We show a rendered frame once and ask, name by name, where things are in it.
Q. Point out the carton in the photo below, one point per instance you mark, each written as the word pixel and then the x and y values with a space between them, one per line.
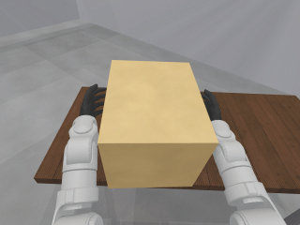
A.
pixel 155 131

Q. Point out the left robot upper arm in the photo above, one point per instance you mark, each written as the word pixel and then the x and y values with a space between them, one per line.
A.
pixel 90 218

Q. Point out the left robot forearm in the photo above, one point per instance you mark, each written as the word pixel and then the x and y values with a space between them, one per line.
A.
pixel 80 164

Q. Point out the right robot upper arm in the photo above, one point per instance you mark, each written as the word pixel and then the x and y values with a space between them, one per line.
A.
pixel 256 216

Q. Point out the robot right hand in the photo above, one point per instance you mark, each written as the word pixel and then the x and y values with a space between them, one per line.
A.
pixel 211 105

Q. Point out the right robot forearm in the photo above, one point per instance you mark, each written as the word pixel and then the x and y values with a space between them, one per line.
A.
pixel 242 189

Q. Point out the table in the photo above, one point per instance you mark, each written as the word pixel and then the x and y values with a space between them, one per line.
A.
pixel 267 126

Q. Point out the robot left hand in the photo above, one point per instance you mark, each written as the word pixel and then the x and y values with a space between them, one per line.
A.
pixel 88 103

